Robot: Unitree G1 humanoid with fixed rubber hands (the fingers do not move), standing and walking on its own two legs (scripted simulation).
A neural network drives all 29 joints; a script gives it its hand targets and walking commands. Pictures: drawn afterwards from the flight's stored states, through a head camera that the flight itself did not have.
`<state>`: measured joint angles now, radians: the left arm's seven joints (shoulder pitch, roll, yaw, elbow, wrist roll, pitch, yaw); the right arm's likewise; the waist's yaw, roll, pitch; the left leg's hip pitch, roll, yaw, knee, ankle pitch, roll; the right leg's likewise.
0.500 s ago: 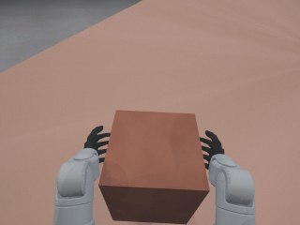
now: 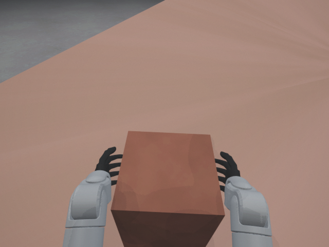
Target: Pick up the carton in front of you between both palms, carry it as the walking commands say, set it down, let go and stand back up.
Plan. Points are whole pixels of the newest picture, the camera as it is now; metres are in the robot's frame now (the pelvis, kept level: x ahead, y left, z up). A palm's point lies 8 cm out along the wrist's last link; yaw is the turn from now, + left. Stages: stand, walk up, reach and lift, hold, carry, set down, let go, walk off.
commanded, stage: carry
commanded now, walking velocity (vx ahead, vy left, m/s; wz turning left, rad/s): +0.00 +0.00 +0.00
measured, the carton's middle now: (166, 193) +0.27 +0.00 -0.02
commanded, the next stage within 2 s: hold in 0.78 s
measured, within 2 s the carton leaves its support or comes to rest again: neither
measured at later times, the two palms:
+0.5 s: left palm (105, 175) +0.28 +0.15 +0.04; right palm (226, 181) +0.28 -0.14 +0.04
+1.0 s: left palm (94, 185) +0.25 +0.17 +0.04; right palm (220, 185) +0.27 -0.13 +0.04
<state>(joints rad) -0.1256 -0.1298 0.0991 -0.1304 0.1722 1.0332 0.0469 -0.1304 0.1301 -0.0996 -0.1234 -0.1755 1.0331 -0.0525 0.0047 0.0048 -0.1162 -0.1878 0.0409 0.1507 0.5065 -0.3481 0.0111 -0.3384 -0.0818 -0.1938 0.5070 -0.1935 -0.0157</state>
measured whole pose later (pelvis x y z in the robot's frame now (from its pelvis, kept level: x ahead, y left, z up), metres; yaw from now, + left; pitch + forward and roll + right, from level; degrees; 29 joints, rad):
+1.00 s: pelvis -0.02 +0.00 +0.01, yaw +4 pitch -6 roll +0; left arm -0.22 -0.14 0.17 0.20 0.24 0.69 0.00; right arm -0.19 0.14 -0.17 0.15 -0.25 0.72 -0.03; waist 0.01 0.02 0.06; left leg -0.02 -0.02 0.00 0.38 -0.26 0.02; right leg -0.13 -0.02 0.02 0.36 -0.12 0.02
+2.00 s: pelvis -0.06 -0.02 -0.08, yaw +8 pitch +28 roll +1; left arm -0.60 -0.14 0.39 0.55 0.23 0.13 0.03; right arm -0.59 0.11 -0.40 0.52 -0.25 0.15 -0.02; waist -0.01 0.03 0.00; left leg -1.10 -0.09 -0.09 1.01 -0.39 -0.01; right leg -1.17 0.04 0.09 0.95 -0.26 0.03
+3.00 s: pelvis -0.11 -0.03 -0.32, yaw +12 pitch +47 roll +3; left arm -1.19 0.07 0.41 0.84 0.13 0.21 0.09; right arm -1.13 -0.07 -0.45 0.75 -0.18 0.24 -0.08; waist -0.05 0.03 -0.02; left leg -2.14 -0.18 -0.05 1.93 -0.61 -0.07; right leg -2.24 0.11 0.10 1.87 -0.44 0.06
